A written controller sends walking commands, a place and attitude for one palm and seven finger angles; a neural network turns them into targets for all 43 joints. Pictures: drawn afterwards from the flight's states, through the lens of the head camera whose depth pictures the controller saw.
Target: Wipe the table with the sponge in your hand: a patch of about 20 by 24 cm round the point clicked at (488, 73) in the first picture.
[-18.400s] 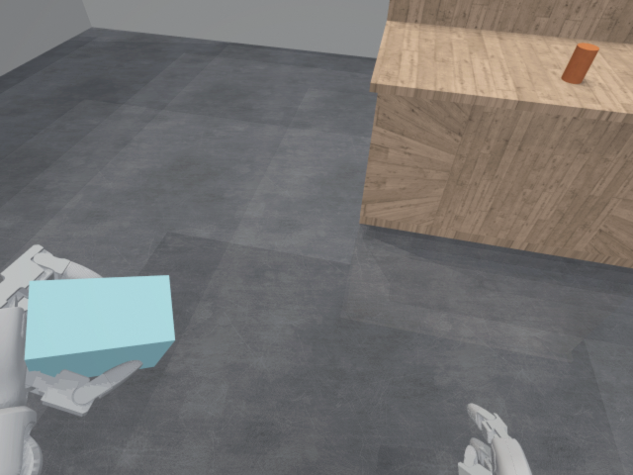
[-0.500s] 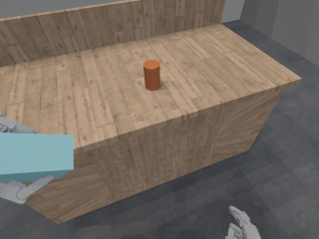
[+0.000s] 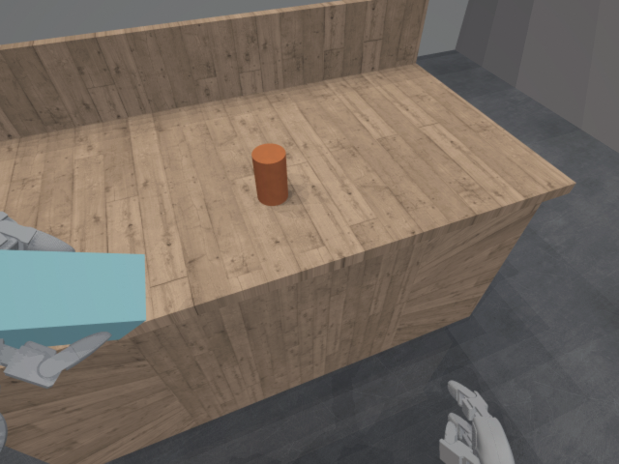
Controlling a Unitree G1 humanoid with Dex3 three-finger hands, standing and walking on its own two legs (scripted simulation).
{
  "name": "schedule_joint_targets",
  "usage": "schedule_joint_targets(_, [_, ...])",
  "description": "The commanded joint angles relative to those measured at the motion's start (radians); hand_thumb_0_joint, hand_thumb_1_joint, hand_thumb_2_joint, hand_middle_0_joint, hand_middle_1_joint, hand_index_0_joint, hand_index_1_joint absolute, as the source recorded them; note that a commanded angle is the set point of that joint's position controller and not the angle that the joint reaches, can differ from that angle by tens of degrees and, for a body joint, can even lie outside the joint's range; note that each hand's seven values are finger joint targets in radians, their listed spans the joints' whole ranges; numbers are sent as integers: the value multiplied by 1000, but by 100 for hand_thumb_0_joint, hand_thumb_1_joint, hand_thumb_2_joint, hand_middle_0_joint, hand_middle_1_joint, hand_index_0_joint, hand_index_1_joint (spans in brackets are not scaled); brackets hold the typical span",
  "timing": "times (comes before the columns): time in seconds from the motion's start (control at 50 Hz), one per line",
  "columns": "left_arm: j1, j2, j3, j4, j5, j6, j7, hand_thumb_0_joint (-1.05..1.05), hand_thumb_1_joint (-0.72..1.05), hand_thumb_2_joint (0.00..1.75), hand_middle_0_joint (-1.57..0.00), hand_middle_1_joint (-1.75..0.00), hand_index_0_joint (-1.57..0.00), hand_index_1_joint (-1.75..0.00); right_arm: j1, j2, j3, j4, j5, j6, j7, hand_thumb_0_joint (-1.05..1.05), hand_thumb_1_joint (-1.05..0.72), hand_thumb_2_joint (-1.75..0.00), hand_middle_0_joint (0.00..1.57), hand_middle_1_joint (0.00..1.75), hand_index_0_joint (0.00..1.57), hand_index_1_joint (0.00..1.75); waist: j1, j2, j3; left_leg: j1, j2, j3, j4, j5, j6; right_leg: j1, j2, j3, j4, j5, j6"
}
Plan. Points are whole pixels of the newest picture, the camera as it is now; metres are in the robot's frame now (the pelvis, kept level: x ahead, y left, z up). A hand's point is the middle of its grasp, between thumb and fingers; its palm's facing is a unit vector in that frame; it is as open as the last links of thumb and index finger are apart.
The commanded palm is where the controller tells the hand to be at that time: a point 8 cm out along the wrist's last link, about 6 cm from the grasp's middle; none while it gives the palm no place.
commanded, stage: shuffle to correct the standing spot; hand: left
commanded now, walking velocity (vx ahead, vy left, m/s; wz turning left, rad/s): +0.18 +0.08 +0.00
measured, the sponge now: (90, 301) +0.23 +0.23 +0.16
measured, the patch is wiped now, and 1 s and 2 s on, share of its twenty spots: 0.00 0.00 0.00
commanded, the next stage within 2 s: come to a stop and stand still in 0.82 s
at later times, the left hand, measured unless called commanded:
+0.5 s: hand (81, 248) +0.28 +0.25 +0.18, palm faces +0.43 -0.79 -0.45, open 10.5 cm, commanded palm +0.22 +0.29 +0.19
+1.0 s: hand (53, 228) +0.30 +0.29 +0.19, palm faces +0.38 -0.81 -0.45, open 10.5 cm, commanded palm +0.25 +0.34 +0.19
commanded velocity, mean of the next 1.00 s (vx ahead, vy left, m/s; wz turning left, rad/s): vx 0.15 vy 0.09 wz -0.01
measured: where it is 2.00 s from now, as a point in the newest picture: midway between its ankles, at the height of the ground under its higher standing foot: outside the picture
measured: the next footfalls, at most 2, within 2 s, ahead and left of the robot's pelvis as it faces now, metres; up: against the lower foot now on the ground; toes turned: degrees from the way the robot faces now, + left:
right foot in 0.02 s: +0.09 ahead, -0.09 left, +0.00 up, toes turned -5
left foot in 0.34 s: +0.18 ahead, +0.19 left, +0.00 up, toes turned +3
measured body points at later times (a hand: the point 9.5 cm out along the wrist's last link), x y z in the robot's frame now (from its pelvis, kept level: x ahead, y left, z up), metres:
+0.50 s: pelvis +0.07 +0.01 +0.00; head +0.07 +0.00 +0.45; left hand +0.25 +0.29 +0.20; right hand +0.25 -0.22 -0.08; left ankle +0.09 +0.13 -0.72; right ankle +0.06 -0.09 -0.73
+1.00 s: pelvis +0.09 +0.06 +0.00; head +0.12 +0.05 +0.45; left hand +0.27 +0.33 +0.21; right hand +0.27 -0.15 -0.09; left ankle +0.13 +0.15 -0.70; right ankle +0.10 -0.05 -0.72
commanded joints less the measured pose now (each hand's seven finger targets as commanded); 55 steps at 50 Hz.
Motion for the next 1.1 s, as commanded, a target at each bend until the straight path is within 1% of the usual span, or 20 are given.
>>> schedule_joint_targets(0.0, [-49,168,87,-226,-5,-61,16,0,10,130,-120,-160,-120,-160,-83,-111,-40,-138,-7,-44,-7,0,-90,-90,20,30,20,30,27,-258,-97,-332,-59,26,336,-246,32,262,-269,547,-424,-98,-145])
schedule_joint_targets(0.02, [-102,185,106,-250,-9,-56,18,0,10,130,-120,-160,-120,-160,-86,-120,-38,-135,-14,-46,-7,0,-90,-90,20,30,20,30,38,-245,-82,-382,-45,-45,497,-241,21,246,-376,661,-478,-72,-212])
schedule_joint_targets(0.08, [-169,176,87,-272,1,-65,2,0,10,130,-120,-160,-120,-160,-83,-130,-32,-99,-8,-40,3,0,-90,-90,20,30,20,30,15,-91,-42,-367,21,-115,522,-145,13,172,-349,546,-435,59,-232])
schedule_joint_targets(0.16, [-117,160,94,-238,4,-91,23,0,10,130,-120,-160,-120,-160,-85,-101,-18,-91,-23,-32,-15,0,-90,-90,20,30,20,30,28,-105,-138,-147,-2,-16,176,-43,23,198,-251,240,-341,396,-164])
schedule_joint_targets(0.24, [-74,147,88,-258,-6,-86,28,0,10,130,-120,-160,-120,-160,-87,-106,-35,-108,-26,-45,-16,0,-90,-90,20,30,20,30,39,-87,-177,49,-61,62,-82,71,33,197,-211,204,-285,276,-114])
schedule_joint_targets(0.32, [-56,132,75,-278,-8,-90,18,0,10,130,-120,-160,-120,-160,-82,-152,-52,-130,1,-41,-9,0,-90,-90,20,30,20,30,19,145,-190,256,159,-241,-172,301,146,-33,-33,66,7,97,-5])
schedule_joint_targets(0.38, [-37,171,107,-212,-3,-76,11,0,10,130,-120,-160,-120,-160,-93,-148,-47,-118,-6,-45,-13,0,-90,-90,20,30,20,30,9,266,-76,104,204,-310,-254,202,195,-66,-9,30,69,-145,1])
schedule_joint_targets(0.44, [-56,157,94,-233,5,-86,14,0,10,130,-120,-160,-120,-160,-92,-148,-42,-121,-3,-47,-3,0,-90,-90,20,30,20,30,25,153,-97,-44,95,-145,-79,153,117,159,-19,60,-226,123,-22])
schedule_joint_targets(0.48, [-12,173,100,-222,-13,-78,16,0,10,130,-120,-160,-120,-160,-90,-131,-52,-134,0,-40,9,0,-90,-90,20,30,20,30,16,-202,-112,-253,-58,-2,234,-10,26,301,-280,468,-332,360,-138])
schedule_joint_targets(0.5, [-10,145,92,-221,-25,-77,12,0,10,130,-120,-160,-120,-160,-65,-143,-64,-128,-1,-39,17,0,-90,-90,20,30,20,30,22,-231,-96,-324,-49,-43,343,-151,13,324,-353,508,-354,473,-196])
schedule_joint_targets(0.56, [-6,155,113,-241,-12,-104,18,0,10,130,-120,-160,-120,-160,-71,-123,-33,-116,-9,-26,22,0,-90,-90,20,30,20,30,21,-103,-102,-351,11,-80,259,-161,26,382,-329,363,-246,724,-186])
schedule_joint_targets(0.64, [-42,139,94,-241,-9,-110,16,0,10,130,-120,-160,-120,-160,-96,-109,-32,-113,-17,-26,3,0,-90,-90,20,30,20,30,13,-92,-169,56,-76,42,-107,161,36,236,-190,148,-152,614,-77])
schedule_joint_targets(0.68, [-60,138,80,-258,-12,-107,14,0,10,130,-120,-160,-120,-160,-103,-144,-58,-116,-6,-35,-8,0,-90,-90,20,30,20,30,2,36,-209,283,42,-120,-139,322,105,43,-106,95,38,425,-12])
schedule_joint_targets(0.7, [-79,130,62,-284,-7,-108,10,0,10,130,-120,-160,-120,-160,-91,-148,-63,-125,-2,-37,-9,0,-90,-90,20,30,20,30,-2,171,-221,359,162,-255,-150,410,171,-96,-40,44,167,62,18])
schedule_joint_targets(0.74, [-127,145,73,-255,1,-108,12,0,10,130,-120,-160,-120,-160,-98,-147,-58,-117,-8,-49,-8,0,-90,-90,20,30,20,30,-4,212,-122,201,228,-375,-291,230,234,-151,9,53,318,-205,10])
schedule_joint_targets(0.86, [-6,154,106,-294,-5,-110,16,0,10,130,-120,-160,-120,-160,-109,-146,-41,-112,1,-74,10,0,-90,-90,20,30,20,30,34,137,-167,-51,91,-163,-131,31,123,219,-11,17,-220,97,-3])
schedule_joint_targets(0.92, [44,182,147,-247,-30,-102,8,0,10,130,-120,-160,-120,-160,-97,-124,-33,-130,-8,-43,19,0,-90,-90,20,30,20,30,12,-221,-133,-260,-67,-41,261,-148,24,255,-345,529,-421,186,-173])
schedule_joint_targets(0.98, [56,129,129,-197,-42,-74,1,0,10,130,-120,-160,-120,-160,-82,-123,-32,-106,5,-29,24,0,-90,-90,20,30,20,30,3,-199,-103,-200,-12,-100,212,-149,19,197,-318,408,-343,451,-197])
schedule_joint_targets(1.04, [-4,118,97,-179,-19,-82,5,0,10,130,-120,-160,-120,-160,-110,-102,-9,-89,-11,-36,-7,0,-90,-90,20,30,20,30,5,-42,-159,87,-46,-37,-171,141,28,176,-143,157,-212,491,-58])
schedule_joint_targets(1.08, [-82,113,48,-246,-8,-88,6,0,10,130,-120,-160,-120,-160,-141,-137,-33,-103,-6,-52,-21,0,-90,-90,20,30,20,30,18,118,-207,227,105,-178,-184,466,74,104,-57,100,-121,357,4])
